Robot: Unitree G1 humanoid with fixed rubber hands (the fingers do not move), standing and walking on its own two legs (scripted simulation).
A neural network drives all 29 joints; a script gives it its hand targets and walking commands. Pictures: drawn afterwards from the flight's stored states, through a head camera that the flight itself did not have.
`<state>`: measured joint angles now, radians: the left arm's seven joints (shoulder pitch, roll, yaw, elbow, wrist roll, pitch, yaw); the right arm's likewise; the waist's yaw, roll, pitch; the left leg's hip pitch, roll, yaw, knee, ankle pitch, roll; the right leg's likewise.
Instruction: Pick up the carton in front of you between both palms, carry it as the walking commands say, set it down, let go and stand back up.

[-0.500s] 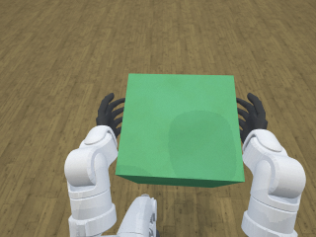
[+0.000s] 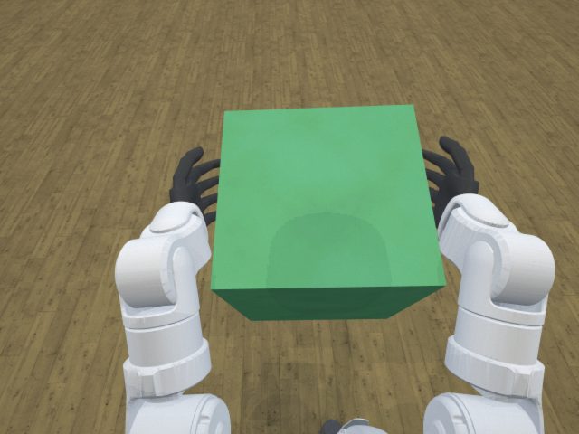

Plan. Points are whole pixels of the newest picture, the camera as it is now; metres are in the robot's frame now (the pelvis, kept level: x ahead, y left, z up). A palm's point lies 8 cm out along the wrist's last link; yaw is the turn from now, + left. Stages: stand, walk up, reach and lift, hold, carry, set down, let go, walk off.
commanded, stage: carry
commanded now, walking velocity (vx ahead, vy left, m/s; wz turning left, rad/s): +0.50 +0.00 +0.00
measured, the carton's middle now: (318, 231) +0.37 +0.00 +0.10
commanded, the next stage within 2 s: none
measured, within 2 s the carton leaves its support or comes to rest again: neither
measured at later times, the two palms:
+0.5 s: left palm (206, 120) +0.65 +0.19 +0.08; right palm (367, 127) +0.63 -0.11 +0.08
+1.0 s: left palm (215, 49) +0.89 +0.21 +0.10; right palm (346, 43) +0.91 -0.09 +0.11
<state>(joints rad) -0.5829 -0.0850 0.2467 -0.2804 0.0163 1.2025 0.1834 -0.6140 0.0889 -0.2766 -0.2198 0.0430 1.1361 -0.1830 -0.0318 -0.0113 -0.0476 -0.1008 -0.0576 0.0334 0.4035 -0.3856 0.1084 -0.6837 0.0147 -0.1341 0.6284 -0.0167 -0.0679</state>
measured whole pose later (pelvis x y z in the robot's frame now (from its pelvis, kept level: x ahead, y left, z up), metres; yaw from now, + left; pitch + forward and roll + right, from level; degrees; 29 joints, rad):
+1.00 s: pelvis +0.67 +0.05 +0.00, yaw +0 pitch +4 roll -1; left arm 0.05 -0.13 0.04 -0.48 0.04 1.22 0.14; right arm 0.04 0.13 -0.06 -0.48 -0.04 1.20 -0.13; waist 0.06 -0.02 -0.22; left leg -0.49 0.07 0.12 0.68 -0.30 -0.01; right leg -0.12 -0.05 -0.17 0.36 -0.30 0.01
